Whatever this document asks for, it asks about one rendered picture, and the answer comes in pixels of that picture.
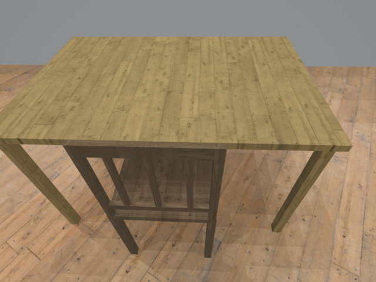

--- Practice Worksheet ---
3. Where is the table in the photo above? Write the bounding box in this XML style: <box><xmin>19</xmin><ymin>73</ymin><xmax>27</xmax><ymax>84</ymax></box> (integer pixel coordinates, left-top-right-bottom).
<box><xmin>0</xmin><ymin>37</ymin><xmax>353</xmax><ymax>233</ymax></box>

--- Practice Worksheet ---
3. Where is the chair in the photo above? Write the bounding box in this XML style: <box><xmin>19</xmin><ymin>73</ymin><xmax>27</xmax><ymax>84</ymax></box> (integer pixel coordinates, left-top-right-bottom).
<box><xmin>62</xmin><ymin>140</ymin><xmax>227</xmax><ymax>258</ymax></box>

